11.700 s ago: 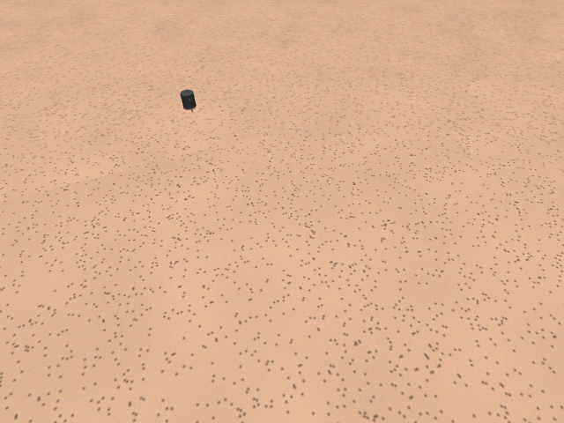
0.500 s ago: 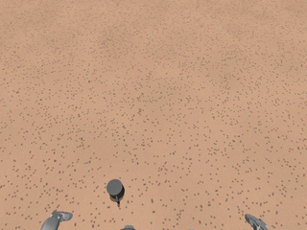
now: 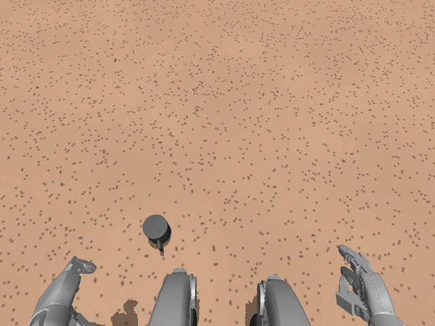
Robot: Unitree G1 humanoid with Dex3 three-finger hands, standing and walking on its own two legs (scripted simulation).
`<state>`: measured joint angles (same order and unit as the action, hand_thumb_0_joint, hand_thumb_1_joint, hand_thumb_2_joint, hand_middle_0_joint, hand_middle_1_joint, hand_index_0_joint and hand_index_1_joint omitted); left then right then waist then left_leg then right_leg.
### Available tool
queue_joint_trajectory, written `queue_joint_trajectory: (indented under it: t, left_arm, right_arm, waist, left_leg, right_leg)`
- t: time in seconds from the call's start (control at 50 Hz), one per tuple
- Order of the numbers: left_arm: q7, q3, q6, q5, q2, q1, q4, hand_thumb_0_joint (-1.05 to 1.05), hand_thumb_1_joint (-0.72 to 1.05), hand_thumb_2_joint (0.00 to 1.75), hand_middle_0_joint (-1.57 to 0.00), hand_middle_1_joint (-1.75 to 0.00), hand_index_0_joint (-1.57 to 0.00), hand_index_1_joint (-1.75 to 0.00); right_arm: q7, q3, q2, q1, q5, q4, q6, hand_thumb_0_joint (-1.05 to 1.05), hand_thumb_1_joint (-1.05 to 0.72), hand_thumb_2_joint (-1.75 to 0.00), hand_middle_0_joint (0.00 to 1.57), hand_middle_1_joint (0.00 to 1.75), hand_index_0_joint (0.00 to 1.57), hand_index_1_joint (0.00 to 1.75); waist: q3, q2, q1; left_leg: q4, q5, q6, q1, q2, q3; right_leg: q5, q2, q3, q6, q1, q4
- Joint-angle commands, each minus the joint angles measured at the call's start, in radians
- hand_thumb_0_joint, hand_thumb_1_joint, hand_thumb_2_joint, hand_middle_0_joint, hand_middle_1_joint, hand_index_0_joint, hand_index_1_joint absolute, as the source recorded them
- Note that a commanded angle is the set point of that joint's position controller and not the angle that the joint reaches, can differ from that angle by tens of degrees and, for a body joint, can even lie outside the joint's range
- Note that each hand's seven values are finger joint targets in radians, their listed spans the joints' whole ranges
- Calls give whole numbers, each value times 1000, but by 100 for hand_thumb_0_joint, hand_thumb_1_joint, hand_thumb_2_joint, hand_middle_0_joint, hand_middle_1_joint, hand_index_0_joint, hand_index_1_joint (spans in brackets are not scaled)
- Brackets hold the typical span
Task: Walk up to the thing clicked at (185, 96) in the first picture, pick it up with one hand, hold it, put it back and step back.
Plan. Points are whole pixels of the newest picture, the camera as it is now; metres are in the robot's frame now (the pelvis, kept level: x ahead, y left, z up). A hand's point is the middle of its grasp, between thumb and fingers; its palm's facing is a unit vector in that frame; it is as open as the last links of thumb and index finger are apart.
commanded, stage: rise first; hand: left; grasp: from above
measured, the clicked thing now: (158, 234) +0.41 +0.24 -0.56
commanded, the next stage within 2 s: approach in 1.80 s
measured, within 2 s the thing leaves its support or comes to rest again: neither
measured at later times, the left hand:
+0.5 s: hand (118, 255) +0.30 +0.29 -0.32, palm faces -0.47 -0.27 -0.84, open 14.0 cm
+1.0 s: hand (128, 242) +0.34 +0.30 -0.40, palm faces -0.47 -0.05 -0.88, open 14.2 cm
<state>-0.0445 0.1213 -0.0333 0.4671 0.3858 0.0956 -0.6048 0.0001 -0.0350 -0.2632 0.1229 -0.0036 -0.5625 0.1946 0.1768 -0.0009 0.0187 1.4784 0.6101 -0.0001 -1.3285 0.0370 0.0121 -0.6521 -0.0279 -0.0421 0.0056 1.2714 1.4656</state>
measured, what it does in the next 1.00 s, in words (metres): lowers itself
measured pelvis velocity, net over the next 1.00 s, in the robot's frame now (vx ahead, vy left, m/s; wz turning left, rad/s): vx -0.07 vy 0.01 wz -0.10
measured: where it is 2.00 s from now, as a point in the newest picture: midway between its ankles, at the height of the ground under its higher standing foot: outside the picture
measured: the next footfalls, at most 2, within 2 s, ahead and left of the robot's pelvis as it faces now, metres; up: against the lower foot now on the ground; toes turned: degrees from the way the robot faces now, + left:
none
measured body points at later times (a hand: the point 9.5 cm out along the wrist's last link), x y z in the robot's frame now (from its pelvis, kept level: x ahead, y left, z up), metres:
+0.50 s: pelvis -0.07 +0.00 -0.18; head +0.14 +0.01 +0.22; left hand +0.32 +0.31 -0.27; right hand +0.05 -0.28 -0.32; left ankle +0.04 +0.12 -0.58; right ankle +0.02 -0.13 -0.58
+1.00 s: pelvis -0.07 +0.01 -0.24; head +0.15 +0.04 +0.15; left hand +0.36 +0.30 -0.35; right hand +0.02 -0.28 -0.36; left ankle +0.04 +0.12 -0.58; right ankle +0.02 -0.13 -0.58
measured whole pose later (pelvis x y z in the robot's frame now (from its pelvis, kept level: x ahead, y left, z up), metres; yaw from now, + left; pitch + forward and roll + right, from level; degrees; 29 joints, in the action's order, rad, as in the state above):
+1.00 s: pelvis -0.07 +0.01 -0.24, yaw -6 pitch +33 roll -7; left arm -0.32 0.11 0.26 1.18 0.67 -0.70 -1.19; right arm 0.10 -0.03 -0.27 0.10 -0.09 -0.76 0.05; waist 0.09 -0.01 0.10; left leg 2.27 0.64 0.02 -2.22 0.06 0.09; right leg -0.68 0.00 -0.08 0.01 2.12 2.22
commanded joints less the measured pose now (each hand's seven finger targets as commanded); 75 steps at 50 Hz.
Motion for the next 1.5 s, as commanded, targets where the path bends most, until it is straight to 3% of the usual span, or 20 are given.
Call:
queue_joint_trajectory:
  t: [0.0,0.1,0.14,0.24,0.26,0.3,0.36,0.4,0.48,0.58,0.66,0.72,0.78,0.8,0.92,1.0,1.08,1.14,1.4,1.48]
  left_arm:
    - [-53,78,125,108,244,-156,109,0,-52,97,-5,-111,-6,-110]
    - [-105,107,164,205,308,-231,16,0,-55,99,-6,-109,-6,-108]
    - [-121,102,175,244,334,-350,2,0,-56,99,-6,-109,-7,-108]
    - [-137,119,201,310,418,-522,-62,0,-52,100,-5,-108,-5,-107]
    - [-137,104,206,322,418,-566,-65,0,-54,101,-6,-108,-6,-107]
    - [-138,97,215,343,427,-624,-96,0,-54,102,-5,-107,-5,-107]
    - [-141,114,227,385,493,-685,-173,0,-54,103,-4,-107,-4,-107]
    - [-142,94,238,410,476,-722,-204,0,-56,105,-4,-105,-4,-106]
    - [-159,89,264,466,516,-797,-243,0,-54,103,-5,-106,-5,-106]
    - [-206,98,295,539,562,-868,-308,0,-56,104,-5,-103,-5,-103]
    - [-245,73,304,595,533,-909,-372,0,-56,104,-6,-101,-5,-101]
    - [-267,68,300,626,540,-918,-398,0,-57,104,-6,-100,-5,-100]
    - [-283,51,299,655,543,-987,-398,0,-58,104,-6,-99,-5,-100]
    - [-291,66,300,660,562,-995,-396,0,-56,102,-6,-100,-5,-100]
    - [-316,42,298,698,550,-1037,-455,0,-55,102,-7,-99,-6,-100]
    - [-334,45,304,729,573,-1081,-469,0,-55,101,-6,-102,-6,-101]
    - [-352,46,308,747,573,-1081,-515,0,-56,101,-6,-102,-6,-102]
    - [-364,56,316,762,592,-1097,-528,0,-56,101,-6,-102,-6,-102]
    - [-396,73,316,768,621,-1126,-581,0,-56,101,-6,-103,-7,-102]
    - [-395,57,310,766,599,-1124,-576,0,-57,102,-6,-102,-6,-102]
  right_arm:
    - [7,-77,-171,19,9,65,38,0,-87,-89,20,30,20,30]
    - [27,-91,-192,22,11,18,16,0,-89,-90,20,30,20,30]
    - [32,-95,-189,38,8,0,8,0,-90,-90,20,30,20,30]
    - [35,-106,-197,61,-2,-39,-5,0,-86,-89,20,30,20,30]
    - [36,-105,-193,64,-4,-42,-8,0,-88,-90,20,30,20,30]
    - [35,-107,-191,73,-8,-56,-17,0,-87,-90,20,30,20,30]
    - [32,-108,-200,81,-10,-68,-30,0,-86,-89,20,30,20,30]
    - [35,-103,-199,86,-15,-74,-41,0,-86,-89,20,30,20,30]
    - [39,-89,-200,88,-21,-85,-60,0,-88,-90,20,30,20,30]
    - [50,-72,-205,108,-33,-110,-89,0,-89,-90,20,30,20,30]
    - [60,-71,-217,128,-49,-134,-107,0,-90,-90,20,30,20,30]
    - [69,-74,-227,137,-56,-146,-119,0,-90,-90,20,30,20,30]
    - [75,-76,-225,151,-64,-153,-127,0,-91,-91,20,30,20,30]
    - [76,-79,-231,147,-67,-153,-129,0,-90,-90,20,30,20,30]
    - [87,-75,-227,143,-85,-162,-136,0,-90,-90,20,30,20,30]
    - [92,-64,-227,141,-94,-169,-138,0,-90,-90,20,30,20,30]
    - [98,-56,-223,143,-103,-174,-138,0,-91,-90,20,30,20,30]
    - [102,-52,-225,146,-111,-179,-138,0,-91,-90,20,30,20,30]
    - [108,-43,-226,155,-130,-193,-131,0,-91,-90,20,30,20,30]
    - [108,-44,-230,157,-130,-197,-129,0,-91,-90,20,30,20,30]
  waist:
    - [392,102,9]
    - [514,117,-24]
    - [543,89,-7]
    - [631,60,-18]
    - [644,49,-6]
    - [641,36,0]
    - [607,36,-3]
    - [568,49,8]
    - [537,72,16]
    - [524,111,25]
    - [530,178,41]
    - [556,202,41]
    - [561,206,61]
    - [566,218,52]
    - [532,186,76]
    - [552,212,79]
    - [542,159,86]
    - [552,183,87]
    - [538,195,98]
    - [540,211,102]
  left_leg:
    - [-33,-279,11,187,-24,27]
    - [115,-376,13,115,-21,32]
    - [181,-344,23,26,-26,12]
    - [286,-220,28,-91,-23,-1]
    - [297,-191,28,-119,-24,-1]
    - [317,-142,29,-159,-21,-3]
    - [337,-52,30,-224,-21,-1]
    - [343,2,30,-266,-22,6]
    - [373,57,33,-319,-24,20]
    - [418,18,31,-336,-24,29]
    - [441,-30,19,-294,-17,43]
    - [452,-72,12,-257,-13,56]
    - [480,-79,16,-281,-15,52]
    - [484,-74,14,-272,-12,56]
    - [527,-40,23,-334,-14,47]
    - [549,-33,22,-344,-16,48]
    - [585,-62,31,-393,-18,37]
    - [604,-78,31,-398,-17,31]
    - [643,-55,33,-453,-16,26]
    - [637,-59,28,-419,-11,39]
  right_leg:
    - [273,37,13,-29,48,-7]
    - [321,40,2,-35,188,135]
    - [327,43,9,-28,184,151]
    - [228,47,6,-25,234,205]
    - [206,48,4,-25,231,211]
    - [164,50,0,-25,253,221]
    - [64,55,-8,-29,310,240]
    - [11,57,-18,-34,359,264]
    - [-41,61,-30,-39,431,310]
    - [10,62,-50,-46,500,377]
    - [65,59,-68,-50,577,435]
    - [102,58,-81,-51,605,468]
    - [116,61,-83,-49,610,480]
    - [109,57,-85,-49,625,492]
    - [86,61,-83,-46,646,500]
    - [80,62,-88,-47,661,524]
    - [107,67,-86,-43,647,527]
    - [123,67,-84,-42,641,546]
    - [108,73,-89,-43,656,575]
    - [115,73,-96,-46,680,588]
